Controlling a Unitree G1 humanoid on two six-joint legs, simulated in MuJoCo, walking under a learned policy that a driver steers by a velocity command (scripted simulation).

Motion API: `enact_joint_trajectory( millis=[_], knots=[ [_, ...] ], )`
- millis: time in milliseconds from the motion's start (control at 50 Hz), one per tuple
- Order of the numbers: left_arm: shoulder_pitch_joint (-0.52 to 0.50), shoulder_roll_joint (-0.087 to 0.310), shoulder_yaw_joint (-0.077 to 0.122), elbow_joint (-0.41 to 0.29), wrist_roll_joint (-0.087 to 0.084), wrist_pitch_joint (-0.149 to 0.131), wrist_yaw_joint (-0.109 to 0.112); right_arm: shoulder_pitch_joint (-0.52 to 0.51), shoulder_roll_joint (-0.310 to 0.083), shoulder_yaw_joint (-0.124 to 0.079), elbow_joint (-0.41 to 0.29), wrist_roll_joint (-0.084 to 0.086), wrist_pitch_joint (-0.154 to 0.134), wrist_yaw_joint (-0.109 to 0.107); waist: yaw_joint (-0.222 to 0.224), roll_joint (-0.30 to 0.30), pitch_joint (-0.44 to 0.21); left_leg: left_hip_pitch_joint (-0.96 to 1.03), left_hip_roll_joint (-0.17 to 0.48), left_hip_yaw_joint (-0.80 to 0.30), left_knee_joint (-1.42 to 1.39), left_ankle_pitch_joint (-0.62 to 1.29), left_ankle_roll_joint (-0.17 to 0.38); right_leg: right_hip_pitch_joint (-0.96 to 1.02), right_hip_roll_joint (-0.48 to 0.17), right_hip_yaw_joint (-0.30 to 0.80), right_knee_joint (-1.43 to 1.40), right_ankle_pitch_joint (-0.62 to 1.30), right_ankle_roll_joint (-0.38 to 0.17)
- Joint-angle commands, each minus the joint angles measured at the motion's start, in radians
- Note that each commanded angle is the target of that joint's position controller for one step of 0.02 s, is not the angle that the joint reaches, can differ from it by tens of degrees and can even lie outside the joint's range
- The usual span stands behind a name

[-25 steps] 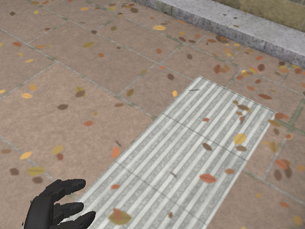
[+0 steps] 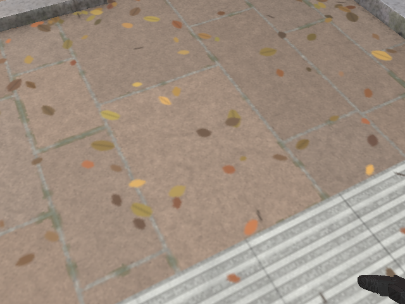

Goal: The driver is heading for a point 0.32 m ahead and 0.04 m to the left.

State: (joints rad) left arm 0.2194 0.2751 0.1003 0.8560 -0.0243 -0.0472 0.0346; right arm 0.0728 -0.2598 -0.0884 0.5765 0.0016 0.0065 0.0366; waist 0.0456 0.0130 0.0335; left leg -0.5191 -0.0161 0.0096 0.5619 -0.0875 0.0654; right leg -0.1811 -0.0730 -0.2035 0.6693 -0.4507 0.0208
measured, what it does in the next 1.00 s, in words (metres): walks ahead, turning left: right foot, then left foot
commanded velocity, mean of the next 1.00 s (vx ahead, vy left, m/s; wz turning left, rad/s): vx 0.10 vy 0.00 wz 0.42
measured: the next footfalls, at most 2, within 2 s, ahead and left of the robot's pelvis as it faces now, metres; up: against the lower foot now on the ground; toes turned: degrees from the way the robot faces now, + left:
right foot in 0.40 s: +0.16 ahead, -0.13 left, +0.00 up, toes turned +20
left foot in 0.82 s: +0.13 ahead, +0.15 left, +0.00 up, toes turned +22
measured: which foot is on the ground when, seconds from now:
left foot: down 0.00-0.42, up 0.44-0.80, down 0.82-1.00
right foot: down 0.00-0.00, up 0.02-0.38, down 0.40-0.82, up 0.84-1.00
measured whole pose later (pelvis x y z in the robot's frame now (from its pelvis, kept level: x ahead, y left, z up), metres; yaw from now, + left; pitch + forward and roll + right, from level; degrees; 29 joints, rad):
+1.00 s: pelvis +0.13 +0.03 +0.02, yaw +24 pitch +1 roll +1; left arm 0.21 0.27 0.04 0.83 0.01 0.00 0.02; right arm 0.13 -0.19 -0.03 0.66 -0.02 0.01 -0.01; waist 0.03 -0.04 0.02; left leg -0.26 -0.04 -0.02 0.46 -0.22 0.03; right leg -0.32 -0.06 0.01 0.70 -0.45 0.08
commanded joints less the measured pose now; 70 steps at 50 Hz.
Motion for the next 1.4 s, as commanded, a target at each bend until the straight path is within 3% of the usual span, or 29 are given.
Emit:
enact_joint_trajectory(
  millis=[20, 40, 80, 120, 160, 240, 340, 400, 420, 440, 460, 480, 520, 600, 680, 740, 780, 800, 820, 840, 860, 880, 920, 1000, 1040, 1080, 1100, 1180, 1400],
  knots=[
    [0.065, 0.099, -0.008, -0.124, 0.048, -0.032, -0.032, 0.227, -0.293, -0.075, -0.062, -0.020, -0.011, -0.023, -0.088, 0.292, -0.465, 0.797, 0.421, -0.685, -0.113, 0.734, 0.417, -0.528, 0.126, 0.222, 0.739, -0.284, 0.036],
    [-0.007, 0.156, 0.007, -0.118, 0.023, -0.030, -0.042, 0.214, -0.224, -0.057, -0.074, -0.022, -0.007, -0.019, -0.134, 0.127, -0.454, 0.742, 0.360, -0.576, -0.143, 0.576, 0.363, -0.556, 0.073, 0.319, 0.774, -0.202, 0.023],
    [-0.066, 0.117, -0.001, -0.122, 0.028, 0.004, -0.020, 0.113, -0.160, -0.038, -0.067, 0.014, -0.002, -0.021, -0.078, -0.011, -0.272, 0.516, 0.251, -0.401, -0.165, 0.377, 0.233, -0.558, 0.021, 0.299, 0.612, -0.056, 0.024],
    [-0.063, 0.110, 0.001, -0.124, 0.033, 0.032, -0.008, 0.054, -0.163, -0.039, -0.080, 0.007, 0.014, -0.028, -0.027, 0.037, -0.195, 0.298, 0.179, -0.351, -0.210, 0.285, 0.194, -0.435, 0.031, 0.264, 0.475, 0.017, 0.031],
    [-0.055, 0.089, -0.005, -0.119, 0.029, 0.039, -0.007, 0.041, -0.179, -0.048, -0.088, -0.008, 0.017, -0.037, -0.020, 0.072, -0.198, 0.247, 0.159, -0.345, -0.223, 0.256, 0.192, -0.386, 0.056, 0.258, 0.381, 0.046, 0.040],
    [-0.117, 0.071, -0.016, -0.134, 0.034, 0.043, -0.004, 0.045, -0.185, -0.052, -0.082, 0.003, 0.027, -0.066, -0.041, 0.100, -0.205, 0.211, 0.136, -0.382, -0.234, 0.008, 0.166, -0.329, 0.076, 0.288, 0.210, 0.131, 0.046],
    [-0.153, 0.090, -0.010, -0.155, 0.024, 0.032, -0.018, 0.062, -0.178, -0.046, -0.077, 0.003, 0.038, -0.071, -0.062, 0.161, -0.183, 0.221, 0.125, -0.474, -0.218, -0.130, 0.139, -0.243, 0.103, 0.298, 0.027, 0.127, 0.029],
    [-0.070, 0.111, 0.007, -0.136, 0.030, 0.022, -0.032, 0.074, -0.160, -0.037, -0.076, 0.018, 0.047, -0.075, -0.018, 0.131, -0.176, 0.145, 0.062, -0.466, -0.126, -0.150, 0.074, -0.021, 0.065, 0.287, -0.238, 0.254, -0.020],
    [-0.029, 0.182, 0.025, -0.137, 0.048, 0.028, -0.028, 0.106, -0.107, -0.023, -0.079, 0.015, 0.048, -0.075, -0.029, -0.038, -0.191, 0.012, -0.026, -0.359, 0.077, -0.366, 0.012, 0.102, -0.143, 0.459, -0.300, 0.303, -0.098],
    [-0.023, 0.241, 0.039, -0.127, 0.078, 0.034, -0.027, 0.098, -0.131, -0.031, -0.114, 0.029, 0.036, -0.074, -0.045, -0.328, -0.145, -0.157, -0.149, -0.156, 0.289, -0.519, -0.036, 0.051, -0.312, 0.723, -0.406, 0.291, -0.254],
    [-0.075, 0.193, 0.029, -0.163, 0.073, 0.026, -0.020, 0.108, -0.208, -0.053, -0.097, 0.013, 0.024, -0.071, -0.044, -0.252, -0.127, -0.187, -0.068, -0.194, 0.467, -0.448, -0.059, 0.022, -0.340, 0.748, -0.425, 0.153, -0.289],
    [-0.119, 0.146, 0.017, -0.176, 0.055, 0.025, -0.010, 0.117, -0.220, -0.061, -0.075, 0.016, 0.026, -0.066, -0.058, -0.202, -0.108, -0.202, -0.047, -0.177, 0.518, -0.358, -0.064, 0.014, -0.277, 0.653, -0.425, 0.046, -0.239],
    [-0.116, 0.115, 0.006, -0.174, 0.020, 0.022, 0.002, 0.151, -0.176, -0.051, -0.042, 0.000, 0.036, -0.064, -0.050, -0.170, -0.081, -0.248, -0.033, -0.144, 0.599, -0.257, -0.090, 0.060, -0.202, 0.557, -0.432, -0.004, -0.179],
    [0.006, 0.114, 0.002, -0.134, 0.027, 0.008, 0.000, 0.093, -0.094, -0.020, -0.047, 0.009, 0.010, -0.047, 0.005, -0.153, -0.043, -0.245, -0.022, -0.097, 0.507, -0.184, -0.101, 0.100, -0.161, 0.449, -0.482, 0.024, -0.187],
    [-0.015, 0.130, 0.000, -0.116, 0.025, 0.002, -0.008, 0.042, -0.043, 0.006, -0.049, 0.000, -0.010, -0.045, 0.003, -0.174, -0.025, -0.032, 0.015, -0.036, 0.212, -0.186, -0.108, 0.032, -0.140, 0.323, -0.447, 0.320, -0.198],
    [0.020, 0.172, 0.011, -0.093, 0.012, 0.006, -0.020, 0.043, -0.065, 0.003, -0.046, 0.006, -0.011, -0.041, 0.008, -0.204, -0.042, 0.124, 0.005, 0.009, 0.057, -0.202, -0.096, -0.001, -0.159, 0.312, -0.387, 0.437, -0.208],
    [0.005, 0.157, 0.003, -0.087, -0.006, 0.011, -0.024, 0.103, -0.067, -0.002, -0.019, 0.006, -0.009, -0.040, -0.038, -0.175, -0.061, 0.286, -0.017, 0.024, -0.143, -0.057, -0.059, -0.038, -0.150, 0.309, -0.319, 0.464, -0.176],
    [0.022, 0.126, -0.009, -0.078, -0.001, 0.008, -0.028, 0.129, -0.084, -0.008, -0.012, 0.003, -0.007, -0.044, -0.052, -0.146, -0.086, 0.400, -0.001, -0.012, -0.205, 0.012, -0.037, -0.075, -0.126, 0.295, -0.275, 0.458, -0.131],
    [0.031, 0.077, -0.027, -0.084, 0.027, -0.001, -0.034, 0.169, -0.134, -0.018, -0.016, -0.003, -0.004, -0.056, -0.056, -0.051, -0.158, 0.554, 0.123, -0.145, -0.179, 0.281, -0.009, -0.141, -0.066, 0.234, -0.162, 0.363, -0.058],
    [0.092, 0.017, -0.052, -0.096, 0.056, -0.013, -0.042, 0.148, -0.192, -0.020, -0.023, -0.019, 0.006, -0.065, 0.001, 0.172, -0.216, 0.651, 0.282, -0.303, -0.128, 0.470, 0.100, -0.262, 0.009, 0.163, -0.042, 0.082, 0.013],
    [0.041, 0.044, -0.051, -0.101, 0.043, -0.005, -0.034, 0.156, -0.116, -0.004, -0.006, -0.023, 0.010, -0.060, -0.049, 0.204, -0.234, 0.573, 0.307, -0.352, -0.170, 0.324, 0.178, -0.257, 0.002, 0.203, 0.000, -0.047, 0.039],
    [-0.005, 0.089, -0.041, -0.112, 0.030, 0.006, -0.029, 0.132, -0.090, 0.008, -0.003, -0.025, 0.006, -0.053, -0.056, 0.177, -0.178, 0.533, 0.279, -0.346, -0.199, 0.236, 0.178, -0.279, 0.002, 0.208, 0.043, -0.074, 0.049],
    [-0.012, 0.108, -0.032, -0.096, 0.033, 0.031, -0.016, 0.093, -0.098, 0.013, 0.009, -0.025, -0.004, -0.049, -0.054, 0.168, -0.126, 0.471, 0.261, -0.320, -0.222, 0.231, 0.159, -0.294, -0.004, 0.227, 0.104, -0.098, 0.060],
    [0.046, 0.063, -0.042, -0.056, 0.031, 0.045, -0.014, -0.003, -0.075, 0.023, 0.035, -0.019, -0.010, -0.052, 0.001, 0.122, -0.122, 0.340, 0.197, -0.199, -0.202, 0.355, 0.126, -0.103, 0.004, 0.215, -0.010, 0.088, 0.063],
    [0.045, 0.053, -0.048, -0.048, 0.040, 0.043, -0.017, -0.006, -0.053, 0.030, 0.060, -0.008, -0.005, -0.049, 0.017, 0.106, -0.123, 0.314, 0.155, -0.162, -0.182, 0.256, 0.083, 0.005, 0.015, 0.205, -0.182, 0.319, 0.050],
    [0.011, 0.117, -0.039, -0.068, 0.047, 0.046, -0.016, 0.044, -0.047, 0.031, 0.089, -0.016, -0.008, -0.042, -0.024, 0.027, -0.082, 0.289, 0.086, -0.139, -0.174, -0.049, 0.014, 0.035, -0.028, 0.247, -0.228, 0.484, 0.019],
    [-0.018, 0.159, -0.026, -0.060, 0.032, 0.046, -0.015, 0.068, -0.048, 0.029, 0.094, -0.022, -0.007, -0.039, -0.060, -0.072, -0.039, 0.280, 0.050, -0.116, -0.180, -0.092, -0.006, -0.005, -0.024, 0.234, -0.198, 0.430, -0.012],
    [-0.044, 0.088, -0.039, -0.046, 0.032, 0.029, -0.019, 0.041, -0.065, 0.024, 0.125, -0.010, 0.001, -0.051, -0.030, -0.071, -0.055, 0.326, 0.038, -0.086, -0.109, 0.055, -0.020, -0.011, -0.006, 0.238, -0.210, 0.428, -0.018],
    [-0.071, 0.092, -0.043, 0.020, 0.026, 0.032, -0.015, 0.070, -0.080, 0.017, 0.244, -0.003, 0.011, -0.063, -0.033, -0.010, -0.063, 0.364, 0.043, -0.080, -0.104, 0.122, -0.032, 0.021, 0.012, 0.221, -0.207, 0.445, -0.023]
  ],
)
